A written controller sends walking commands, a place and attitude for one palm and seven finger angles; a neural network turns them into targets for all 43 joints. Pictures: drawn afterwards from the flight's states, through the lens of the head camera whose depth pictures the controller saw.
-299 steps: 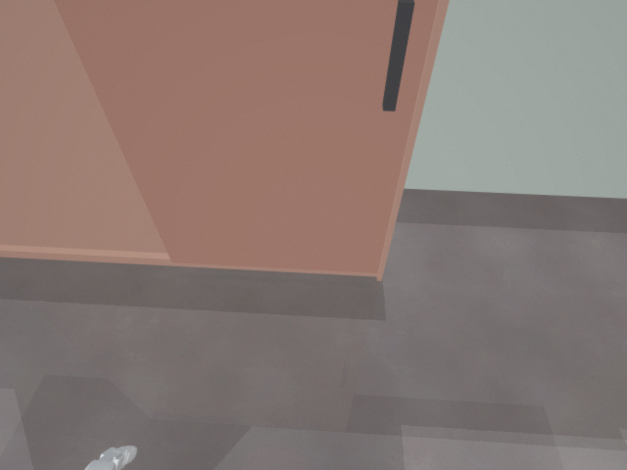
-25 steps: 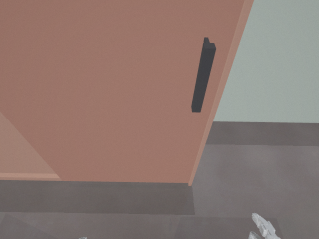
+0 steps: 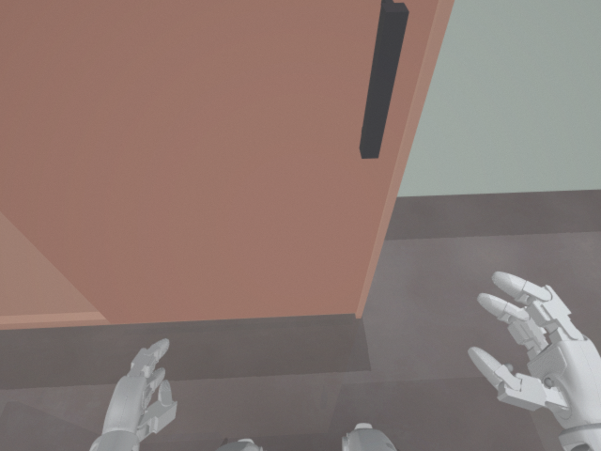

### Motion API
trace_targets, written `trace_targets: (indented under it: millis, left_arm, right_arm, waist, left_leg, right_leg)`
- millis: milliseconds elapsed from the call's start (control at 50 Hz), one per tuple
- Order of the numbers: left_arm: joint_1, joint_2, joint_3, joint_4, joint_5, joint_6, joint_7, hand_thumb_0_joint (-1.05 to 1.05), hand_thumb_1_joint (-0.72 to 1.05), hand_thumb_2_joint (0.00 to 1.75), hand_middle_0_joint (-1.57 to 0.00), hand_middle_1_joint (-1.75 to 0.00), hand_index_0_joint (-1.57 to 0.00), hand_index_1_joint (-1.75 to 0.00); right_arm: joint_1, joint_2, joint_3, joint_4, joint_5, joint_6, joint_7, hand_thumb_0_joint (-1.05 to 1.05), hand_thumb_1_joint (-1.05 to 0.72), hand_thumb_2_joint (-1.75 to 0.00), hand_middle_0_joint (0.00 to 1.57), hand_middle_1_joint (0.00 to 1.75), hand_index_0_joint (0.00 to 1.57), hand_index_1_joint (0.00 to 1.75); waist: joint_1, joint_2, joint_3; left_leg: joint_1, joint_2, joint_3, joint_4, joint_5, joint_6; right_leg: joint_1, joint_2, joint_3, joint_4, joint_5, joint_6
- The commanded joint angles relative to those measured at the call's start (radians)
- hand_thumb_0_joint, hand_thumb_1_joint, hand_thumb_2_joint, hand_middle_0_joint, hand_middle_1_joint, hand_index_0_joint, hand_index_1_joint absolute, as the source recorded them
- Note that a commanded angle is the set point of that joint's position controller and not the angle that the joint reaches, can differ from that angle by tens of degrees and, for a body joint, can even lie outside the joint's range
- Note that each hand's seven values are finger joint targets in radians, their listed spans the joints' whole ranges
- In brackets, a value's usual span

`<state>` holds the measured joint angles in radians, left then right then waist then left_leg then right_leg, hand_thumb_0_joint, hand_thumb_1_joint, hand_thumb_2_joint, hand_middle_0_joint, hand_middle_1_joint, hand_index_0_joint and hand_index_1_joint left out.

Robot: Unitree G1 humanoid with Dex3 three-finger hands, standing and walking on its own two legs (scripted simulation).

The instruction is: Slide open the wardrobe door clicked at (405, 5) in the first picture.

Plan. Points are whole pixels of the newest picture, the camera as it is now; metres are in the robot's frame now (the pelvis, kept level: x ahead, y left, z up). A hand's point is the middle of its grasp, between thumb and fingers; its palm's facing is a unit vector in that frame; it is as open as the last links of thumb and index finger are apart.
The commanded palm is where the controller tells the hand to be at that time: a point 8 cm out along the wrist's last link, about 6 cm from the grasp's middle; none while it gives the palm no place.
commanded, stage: raise the hand with hooked fingers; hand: right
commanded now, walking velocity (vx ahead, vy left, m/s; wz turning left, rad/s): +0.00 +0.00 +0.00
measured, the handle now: (376, 84) +0.59 -0.10 +0.18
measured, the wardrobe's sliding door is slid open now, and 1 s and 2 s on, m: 0.00 0.00 0.00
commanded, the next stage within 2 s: move the hooked fingers beside the handle in 1.48 s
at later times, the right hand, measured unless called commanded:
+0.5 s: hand (569, 296) +0.26 -0.27 +0.14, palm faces -0.02 +1.00 -0.07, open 12.8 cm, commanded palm +0.24 -0.32 +0.15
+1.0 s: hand out of the picture +0.30 -0.30 +0.21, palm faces +0.01 +1.00 -0.09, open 14.0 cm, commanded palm +0.27 -0.34 +0.21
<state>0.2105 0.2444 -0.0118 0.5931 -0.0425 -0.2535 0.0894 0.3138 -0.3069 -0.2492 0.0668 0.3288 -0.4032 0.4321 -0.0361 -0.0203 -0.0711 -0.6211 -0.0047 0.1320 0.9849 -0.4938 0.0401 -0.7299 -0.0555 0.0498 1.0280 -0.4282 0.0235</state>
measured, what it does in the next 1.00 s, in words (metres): rises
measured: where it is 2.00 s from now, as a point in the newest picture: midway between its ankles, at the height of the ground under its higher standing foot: outside the picture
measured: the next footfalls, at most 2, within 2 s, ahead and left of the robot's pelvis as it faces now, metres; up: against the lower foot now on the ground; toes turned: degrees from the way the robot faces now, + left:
none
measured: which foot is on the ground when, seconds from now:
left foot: down 0.00-1.00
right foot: down 0.00-1.00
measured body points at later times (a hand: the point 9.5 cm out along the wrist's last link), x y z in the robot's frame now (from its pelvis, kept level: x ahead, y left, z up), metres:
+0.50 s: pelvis +0.02 -0.03 +0.04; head +0.03 -0.03 +0.49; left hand +0.19 +0.22 -0.02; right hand +0.26 -0.32 +0.14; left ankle +0.01 +0.10 -0.67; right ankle +0.05 -0.13 -0.67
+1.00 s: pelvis +0.02 -0.02 +0.06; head +0.02 -0.02 +0.51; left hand +0.20 +0.20 -0.02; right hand +0.29 -0.35 +0.21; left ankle +0.01 +0.10 -0.67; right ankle +0.05 -0.13 -0.67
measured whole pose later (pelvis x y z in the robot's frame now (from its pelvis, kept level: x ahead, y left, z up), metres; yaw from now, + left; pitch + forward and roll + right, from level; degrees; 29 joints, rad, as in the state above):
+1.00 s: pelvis +0.02 -0.02 +0.06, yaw +1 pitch -1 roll +1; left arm 0.25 0.26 -0.08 0.61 -0.07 -0.24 0.12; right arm -0.06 -0.48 -0.45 0.19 0.35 0.03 0.49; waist -0.04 -0.04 -0.02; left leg -0.21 0.02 0.08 0.54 -0.32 0.00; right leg -0.31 -0.02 -0.01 0.60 -0.28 -0.01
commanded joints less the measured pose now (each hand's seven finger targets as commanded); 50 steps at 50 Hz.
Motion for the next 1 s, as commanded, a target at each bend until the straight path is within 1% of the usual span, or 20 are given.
trace_targets:
  millis: [0,40,100,160,200,220,300,360,400,440,500,580,640,680,800,900,920,940,960,980]
  left_arm:
    - [-0.052,0.128,0.052,-0.168,-0.009,-0.059,0.015,0.0,0.9,0.9,-0.2,-0.3,-0.2,-0.3]
    - [-0.054,0.12,0.049,-0.175,-0.007,-0.059,0.007,0.0,0.9,0.9,-0.2,-0.3,-0.2,-0.3]
    - [-0.047,0.12,0.05,-0.176,-0.002,-0.068,-0.004,0.0,0.9,0.9,-0.2,-0.3,-0.2,-0.3]
    - [-0.023,0.131,0.052,-0.171,-0.006,-0.078,-0.01,0.0,0.9,0.9,-0.2,-0.3,-0.2,-0.3]
    - [-0.016,0.14,0.051,-0.17,-0.006,-0.085,-0.009,0.0,0.9,0.9,-0.2,-0.3,-0.2,-0.3]
    - [-0.008,0.145,0.051,-0.167,-0.008,-0.087,-0.006,0.0,0.9,0.9,-0.2,-0.3,-0.2,-0.3]
    - [-0.006,0.151,0.042,-0.157,-0.01,-0.094,0.008,0.0,0.9,0.9,-0.2,-0.3,-0.2,-0.3]
    - [-0.014,0.147,0.036,-0.154,-0.015,-0.096,0.013,0.0,0.9,0.9,-0.2,-0.3,-0.2,-0.3]
    - [-0.012,0.149,0.033,-0.153,-0.013,-0.095,0.014,0.0,0.9,0.9,-0.2,-0.3,-0.2,-0.3]
    - [-0.019,0.147,0.03,-0.154,-0.016,-0.09,0.013,0.0,0.9,0.9,-0.2,-0.3,-0.2,-0.3]
    - [-0.027,0.149,0.022,-0.16,-0.018,-0.08,0.013,0.0,0.9,0.9,-0.2,-0.3,-0.2,-0.3]
    - [-0.039,0.149,0.013,-0.167,-0.021,-0.068,0.023,0.0,0.9,0.9,-0.2,-0.3,-0.2,-0.3]
    - [-0.045,0.148,0.009,-0.17,-0.022,-0.062,0.027,0.0,0.9,0.9,-0.2,-0.3,-0.2,-0.3]
    - [-0.055,0.144,0.002,-0.169,-0.023,-0.061,0.029,0.0,0.9,0.9,-0.2,-0.3,-0.2,-0.3]
    - [-0.057,0.145,-0.01,-0.156,-0.024,-0.052,0.036,0.0,0.9,0.9,-0.2,-0.3,-0.2,-0.3]
    - [-0.067,0.145,-0.015,-0.154,-0.029,-0.048,0.039,0.0,0.9,0.9,-0.2,-0.3,-0.2,-0.3]
    - [-0.069,0.146,-0.014,-0.156,-0.032,-0.049,0.037,0.0,0.9,0.9,-0.2,-0.3,-0.2,-0.3]
    - [-0.068,0.144,-0.013,-0.153,-0.032,-0.048,0.038,0.0,0.9,0.9,-0.2,-0.3,-0.2,-0.3]
    - [-0.068,0.145,-0.012,-0.152,-0.034,-0.048,0.038,0.0,0.9,0.9,-0.2,-0.3,-0.2,-0.3]
    - [-0.064,0.145,-0.013,-0.152,-0.034,-0.047,0.036,0.0,0.9,0.9,-0.2,-0.3,-0.2,-0.3]
  right_arm:
    - [-0.039,-0.231,-0.194,-0.13,0.064,0.077,0.002,0.0,-0.15,-0.58,0.25,0.78,0.25,0.78]
    - [-0.027,-0.208,-0.202,-0.171,0.082,0.091,-0.018,0.0,-0.11,-0.56,0.26,0.81,0.26,0.81]
    - [-0.015,-0.181,-0.19,-0.176,0.083,0.09,-0.04,0.0,-0.04,-0.53,0.26,0.86,0.26,0.86]
    - [-0.03,-0.165,-0.159,-0.182,0.066,0.077,-0.038,0.0,0.03,-0.5,0.27,0.9,0.27,0.9]
    - [-0.072,-0.177,-0.153,-0.203,0.065,0.075,-0.033,0.0,0.08,-0.48,0.27,0.93,0.27,0.93]
    - [-0.096,-0.196,-0.161,-0.212,0.06,0.075,-0.029,0.0,0.1,-0.47,0.27,0.94,0.27,0.94]
    - [-0.198,-0.243,-0.181,-0.255,0.054,0.087,-0.033,0.0,0.2,-0.43,0.28,1.0,0.28,1.0]
    - [-0.226,-0.243,-0.182,-0.27,0.051,0.104,-0.035,0.0,0.27,-0.4,0.28,1.05,0.28,1.05]
    - [-0.233,-0.264,-0.205,-0.255,0.058,0.13,-0.032,0.0,0.31,-0.38,0.29,1.08,0.29,1.08]
    - [-0.238,-0.259,-0.203,-0.243,0.056,0.159,-0.023,0.0,0.36,-0.36,0.29,1.11,0.29,1.11]
    - [-0.283,-0.267,-0.201,-0.211,0.055,0.215,-0.008,0.0,0.43,-0.33,0.29,1.15,0.29,1.15]
    - [-0.366,-0.296,-0.222,-0.181,0.055,0.273,-0.001,0.0,0.5,-0.3,0.3,1.2,0.3,1.2]
    - [-0.427,-0.322,-0.24,-0.179,0.055,0.294,0.013,0.0,0.5,-0.3,0.3,1.2,0.3,1.2]
    - [-0.479,-0.33,-0.235,-0.192,0.052,0.299,0.02,0.0,0.5,-0.3,0.3,1.2,0.3,1.2]
    - [-0.553,-0.389,-0.273,-0.119,0.051,0.337,0.037,0.0,0.5,-0.3,0.3,1.2,0.3,1.2]
    - [-0.623,-0.436,-0.3,-0.098,0.056,0.359,0.056,0.0,0.5,-0.3,0.3,1.2,0.3,1.2]
    - [-0.638,-0.442,-0.303,-0.104,0.056,0.361,0.062,0.0,0.5,-0.3,0.3,1.2,0.3,1.2]
    - [-0.643,-0.453,-0.316,-0.09,0.057,0.367,0.064,0.0,0.5,-0.3,0.3,1.2,0.3,1.2]
    - [-0.652,-0.451,-0.311,-0.089,0.057,0.37,0.069,0.0,0.5,-0.3,0.3,1.2,0.3,1.2]
    - [-0.632,-0.433,-0.302,-0.047,0.057,0.38,0.072,0.0,0.5,-0.3,0.3,1.2,0.3,1.2]
  waist:
    - [0.002,-0.01,-0.178]
    - [-0.005,-0.002,-0.19]
    - [-0.006,0.027,-0.158]
    - [0.012,0.024,-0.146]
    - [0.017,0.022,-0.134]
    - [0.021,0.015,-0.154]
    - [0.023,-0.043,-0.144]
    - [0.02,-0.088,-0.153]
    - [0.011,-0.071,-0.152]
    - [0.009,-0.093,-0.15]
    - [0.005,-0.095,-0.099]
    - [0.009,-0.078,-0.09]
    - [0.008,-0.058,-0.116]
    - [0.01,-0.101,-0.116]
    - [0.005,-0.074,-0.095]
    - [0.001,-0.066,-0.105]
    - [0.002,-0.091,-0.13]
    - [0.0,-0.081,-0.131]
    - [0.002,-0.102,-0.134]
    - [0.001,-0.081,-0.111]
  left_leg:
    - [0.139,0.017,-0.177,-0.316,0.097,-0.035]
    - [0.163,0.015,-0.147,-0.31,0.174,-0.041]
    - [0.17,0.002,-0.12,-0.309,0.24,-0.039]
    - [0.144,-0.003,-0.101,-0.316,0.239,-0.043]
    - [0.153,-0.007,-0.095,-0.322,0.245,-0.037]
    - [0.153,-0.008,-0.092,-0.325,0.241,-0.038]
    - [0.163,-0.015,-0.075,-0.34,0.224,-0.028]
    - [0.18,-0.014,-0.06,-0.35,0.242,-0.024]
    - [0.218,-0.02,-0.057,-0.36,0.291,-0.02]
    - [0.233,-0.018,-0.049,-0.366,0.327,-0.02]
    - [0.244,-0.024,-0.047,-0.393,0.333,-0.018]
    - [0.249,-0.021,-0.046,-0.426,0.298,-0.022]
    - [0.28,-0.023,-0.05,-0.443,0.331,-0.02]
    - [0.282,-0.021,-0.05,-0.455,0.314,-0.019]
    - [0.321,-0.021,-0.058,-0.504,0.312,-0.016]
    - [0.355,-0.019,-0.063,-0.53,0.329,-0.016]
    - [0.364,-0.017,-0.066,-0.529,0.349,-0.016]
    - [0.366,-0.016,-0.066,-0.533,0.361,-0.018]
    - [0.369,-0.015,-0.067,-0.533,0.377,-0.017]
    - [0.359,-0.017,-0.061,-0.533,0.372,-0.017]
  right_leg:
    - [0.166,0.043,-0.02,-0.211,0.161,-0.052]
    - [0.194,0.045,-0.024,-0.241,0.199,-0.049]
    - [0.219,0.046,-0.025,-0.27,0.233,-0.047]
    - [0.248,0.047,-0.031,-0.296,0.221,-0.048]
    - [0.269,0.047,-0.029,-0.308,0.225,-0.05]
    - [0.289,0.046,-0.029,-0.318,0.222,-0.051]
    - [0.349,0.041,-0.016,-0.357,0.211,-0.052]
    - [0.399,0.04,-0.007,-0.39,0.223,-0.047]
    - [0.416,0.041,-0.004,-0.401,0.266,-0.047]
    - [0.439,0.039,-0.004,-0.416,0.299,-0.042]
    - [0.445,0.04,-0.002,-0.439,0.296,-0.041]
    - [0.466,0.04,0.006,-0.469,0.252,-0.041]
    - [0.503,0.041,0.004,-0.479,0.287,-0.044]
    - [0.522,0.041,0.007,-0.493,0.273,-0.042]
    - [0.539,0.045,0.007,-0.523,0.268,-0.046]
    - [0.562,0.051,0.003,-0.541,0.284,-0.049]
    - [0.577,0.053,-0.002,-0.541,0.301,-0.05]
    - [0.581,0.054,-0.004,-0.541,0.308,-0.051]
    - [0.591,0.055,-0.007,-0.541,0.322,-0.051]
    - [0.579,0.055,-0.003,-0.545,0.316,-0.05]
